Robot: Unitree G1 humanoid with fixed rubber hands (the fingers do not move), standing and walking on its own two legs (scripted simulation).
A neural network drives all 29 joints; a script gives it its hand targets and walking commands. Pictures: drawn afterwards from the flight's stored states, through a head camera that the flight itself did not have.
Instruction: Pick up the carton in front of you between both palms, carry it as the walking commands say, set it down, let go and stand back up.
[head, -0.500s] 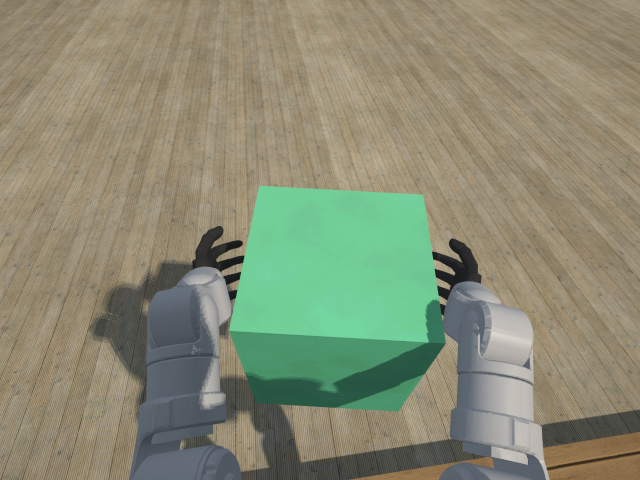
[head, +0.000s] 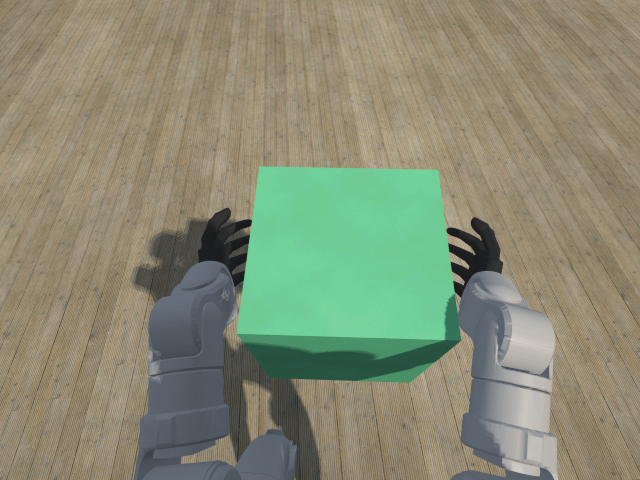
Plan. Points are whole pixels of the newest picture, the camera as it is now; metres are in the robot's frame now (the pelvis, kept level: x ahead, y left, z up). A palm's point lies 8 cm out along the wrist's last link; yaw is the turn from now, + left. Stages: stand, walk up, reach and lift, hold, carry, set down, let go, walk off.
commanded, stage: carry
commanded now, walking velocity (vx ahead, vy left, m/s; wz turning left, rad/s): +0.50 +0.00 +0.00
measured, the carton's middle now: (343, 287) +0.36 +0.02 +0.01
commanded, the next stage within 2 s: none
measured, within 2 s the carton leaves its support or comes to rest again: neither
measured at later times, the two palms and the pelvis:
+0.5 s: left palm (259, 166) +0.68 +0.20 -0.08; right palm (411, 182) +0.65 -0.10 -0.07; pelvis +0.34 +0.07 -0.11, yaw -1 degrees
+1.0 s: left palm (262, 51) +0.97 +0.24 +0.01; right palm (394, 53) +0.99 -0.07 +0.00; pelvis +0.68 +0.07 -0.08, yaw +2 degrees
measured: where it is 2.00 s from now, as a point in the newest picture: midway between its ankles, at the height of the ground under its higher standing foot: (320, 244)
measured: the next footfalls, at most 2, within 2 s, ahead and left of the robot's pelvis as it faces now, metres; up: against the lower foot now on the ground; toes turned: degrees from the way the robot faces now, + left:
left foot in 0.24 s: +0.36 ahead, +0.10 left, -0.11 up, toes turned +3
right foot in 0.72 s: +0.69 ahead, -0.01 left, -0.11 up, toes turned -6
